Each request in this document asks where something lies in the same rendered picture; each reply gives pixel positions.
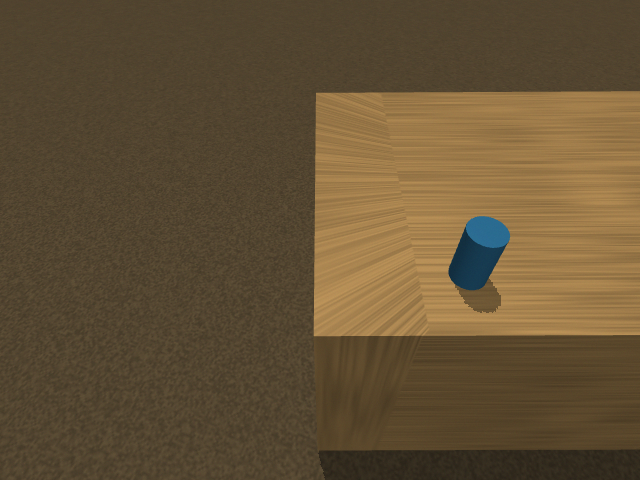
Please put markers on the can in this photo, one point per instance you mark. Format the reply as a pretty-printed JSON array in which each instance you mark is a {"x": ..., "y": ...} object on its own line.
[{"x": 481, "y": 245}]

